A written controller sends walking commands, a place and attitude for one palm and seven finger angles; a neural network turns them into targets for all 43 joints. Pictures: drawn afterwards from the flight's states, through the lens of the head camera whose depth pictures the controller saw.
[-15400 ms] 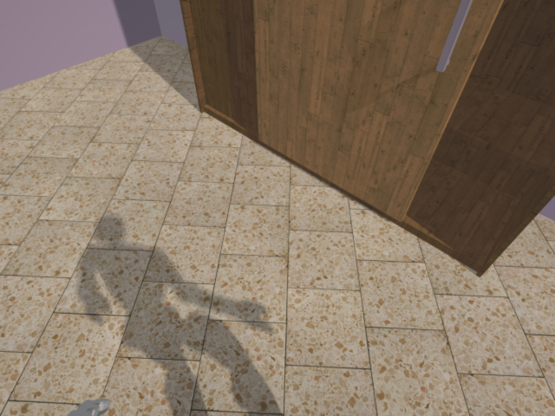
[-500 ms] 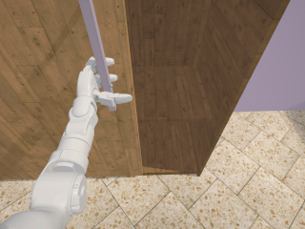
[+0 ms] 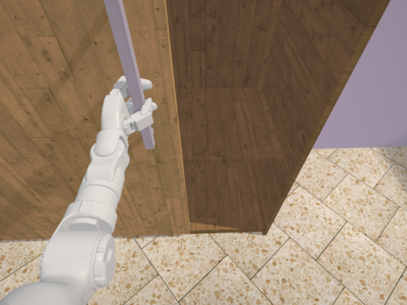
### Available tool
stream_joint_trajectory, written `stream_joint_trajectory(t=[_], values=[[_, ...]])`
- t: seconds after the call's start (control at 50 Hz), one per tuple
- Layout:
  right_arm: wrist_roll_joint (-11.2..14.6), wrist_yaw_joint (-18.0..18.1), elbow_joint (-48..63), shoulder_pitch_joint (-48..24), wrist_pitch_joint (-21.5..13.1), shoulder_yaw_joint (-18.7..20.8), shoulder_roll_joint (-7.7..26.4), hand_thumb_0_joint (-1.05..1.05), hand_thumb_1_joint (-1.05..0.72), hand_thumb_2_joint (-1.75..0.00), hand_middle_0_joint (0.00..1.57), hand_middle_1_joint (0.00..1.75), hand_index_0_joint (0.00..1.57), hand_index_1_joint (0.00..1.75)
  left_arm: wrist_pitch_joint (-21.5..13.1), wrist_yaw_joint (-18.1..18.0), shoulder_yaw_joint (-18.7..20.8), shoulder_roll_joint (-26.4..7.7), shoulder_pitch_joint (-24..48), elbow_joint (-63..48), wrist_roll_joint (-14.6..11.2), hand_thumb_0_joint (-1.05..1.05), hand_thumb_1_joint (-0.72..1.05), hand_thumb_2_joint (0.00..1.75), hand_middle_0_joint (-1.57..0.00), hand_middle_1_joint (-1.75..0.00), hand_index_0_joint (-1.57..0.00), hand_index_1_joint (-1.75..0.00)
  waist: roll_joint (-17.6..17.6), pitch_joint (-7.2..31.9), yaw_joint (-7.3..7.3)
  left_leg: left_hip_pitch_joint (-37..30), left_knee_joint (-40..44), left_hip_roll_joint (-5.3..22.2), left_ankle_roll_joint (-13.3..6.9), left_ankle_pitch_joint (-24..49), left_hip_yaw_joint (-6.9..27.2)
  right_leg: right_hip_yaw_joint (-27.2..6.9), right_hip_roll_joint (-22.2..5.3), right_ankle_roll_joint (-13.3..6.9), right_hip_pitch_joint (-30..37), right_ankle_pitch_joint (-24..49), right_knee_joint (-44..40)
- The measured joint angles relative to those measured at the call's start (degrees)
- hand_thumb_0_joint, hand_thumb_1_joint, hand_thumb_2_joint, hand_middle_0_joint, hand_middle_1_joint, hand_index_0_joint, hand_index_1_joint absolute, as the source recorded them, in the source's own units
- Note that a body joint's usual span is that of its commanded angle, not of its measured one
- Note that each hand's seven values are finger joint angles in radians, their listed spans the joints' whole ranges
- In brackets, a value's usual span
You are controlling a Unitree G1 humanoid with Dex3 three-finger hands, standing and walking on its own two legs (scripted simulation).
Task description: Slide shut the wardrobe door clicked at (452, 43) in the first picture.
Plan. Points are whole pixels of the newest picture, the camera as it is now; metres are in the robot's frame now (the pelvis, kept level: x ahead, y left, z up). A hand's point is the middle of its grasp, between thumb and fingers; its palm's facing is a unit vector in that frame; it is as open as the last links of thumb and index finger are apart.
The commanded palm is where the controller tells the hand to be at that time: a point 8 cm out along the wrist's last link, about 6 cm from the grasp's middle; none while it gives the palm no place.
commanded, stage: grip the handle and tug to test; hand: left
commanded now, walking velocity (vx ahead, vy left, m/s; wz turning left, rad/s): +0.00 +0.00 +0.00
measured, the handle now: (137, 85) +0.51 +0.13 +0.17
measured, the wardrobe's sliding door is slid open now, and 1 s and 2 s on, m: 0.36 0.36 0.29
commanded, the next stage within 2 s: tug the door sideways, standing still in 0.68 s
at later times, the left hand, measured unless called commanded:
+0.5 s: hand (148, 114) +0.45 +0.10 +0.14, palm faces +0.03 -1.00 +0.01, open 5.8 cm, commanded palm +0.40 +0.15 +0.14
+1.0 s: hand (149, 113) +0.45 +0.10 +0.14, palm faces +0.05 -1.00 +0.01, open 5.7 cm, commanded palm +0.43 +0.13 +0.14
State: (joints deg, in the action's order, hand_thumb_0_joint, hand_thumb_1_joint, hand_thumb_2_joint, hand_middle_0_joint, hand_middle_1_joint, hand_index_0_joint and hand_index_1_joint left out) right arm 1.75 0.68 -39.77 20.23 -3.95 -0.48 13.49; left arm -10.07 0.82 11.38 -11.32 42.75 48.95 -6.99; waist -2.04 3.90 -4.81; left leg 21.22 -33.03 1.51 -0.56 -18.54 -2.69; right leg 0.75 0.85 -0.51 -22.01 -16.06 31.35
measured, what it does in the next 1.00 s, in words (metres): stands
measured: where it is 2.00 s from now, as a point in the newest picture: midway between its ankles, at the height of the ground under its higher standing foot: outside the picture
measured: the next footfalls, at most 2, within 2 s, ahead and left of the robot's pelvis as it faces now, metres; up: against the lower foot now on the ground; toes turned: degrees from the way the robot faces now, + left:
none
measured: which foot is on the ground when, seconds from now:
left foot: down 0.00-1.00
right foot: down 0.00-1.00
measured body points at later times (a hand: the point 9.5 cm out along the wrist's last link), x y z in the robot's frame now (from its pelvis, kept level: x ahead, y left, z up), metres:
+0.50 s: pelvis +0.01 +0.00 +0.00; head +0.04 -0.01 +0.45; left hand +0.44 +0.16 +0.14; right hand +0.09 -0.25 -0.12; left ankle -0.02 +0.11 -0.73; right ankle -0.01 -0.12 -0.73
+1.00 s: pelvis +0.04 -0.01 +0.01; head +0.07 -0.02 +0.45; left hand +0.44 +0.16 +0.14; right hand +0.17 -0.25 -0.11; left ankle -0.02 +0.11 -0.73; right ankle -0.01 -0.11 -0.73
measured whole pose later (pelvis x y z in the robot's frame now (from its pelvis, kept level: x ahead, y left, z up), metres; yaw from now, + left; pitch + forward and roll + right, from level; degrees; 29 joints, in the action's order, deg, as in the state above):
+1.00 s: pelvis +0.04 -0.01 +0.01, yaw +2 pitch +6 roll -1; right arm 1.3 0.5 -38.4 15.7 -2.5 0.8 13.5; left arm 1.5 -3.2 5.3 -6.3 31.3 26.8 -7.4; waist -2.8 4.0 -1.3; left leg 15.5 -29.3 1.3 0.0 -19.3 -0.8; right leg 2.7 0.7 -0.9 -15.5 -17.8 27.5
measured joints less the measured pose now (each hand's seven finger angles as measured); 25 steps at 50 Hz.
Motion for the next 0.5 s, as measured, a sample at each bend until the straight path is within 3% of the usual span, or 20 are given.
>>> stream_joint_trajectory(t=[0.5], values=[[0.0,-0.6,1.6,-0.5,0.8,0.5,-0.2,0.01,-0.91,-0.90,0.20,0.30,0.20,0.30,4.2,-2.1,-0.6,1.2,-6.9,-10.1,-0.4,0.00,0.74,0.79,-0.33,-1.38,-0.32,-1.35,-0.5,0.6,0.39,-2.8,2.2,0.4,0.3,-0.2,-0.9,-0.9,0.5,-0.2,2.1,-0.2,-1.6]])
